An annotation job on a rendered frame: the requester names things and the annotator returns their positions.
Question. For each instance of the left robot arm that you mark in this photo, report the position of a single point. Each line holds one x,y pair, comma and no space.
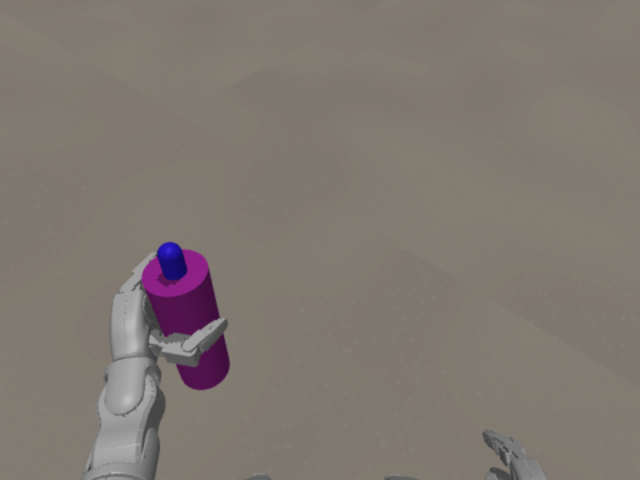
129,410

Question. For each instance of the right robot hand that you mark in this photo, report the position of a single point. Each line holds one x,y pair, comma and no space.
512,454

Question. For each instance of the bottle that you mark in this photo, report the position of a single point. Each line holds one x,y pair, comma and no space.
179,287

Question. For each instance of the left robot hand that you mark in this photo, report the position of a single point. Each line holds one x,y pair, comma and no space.
135,330

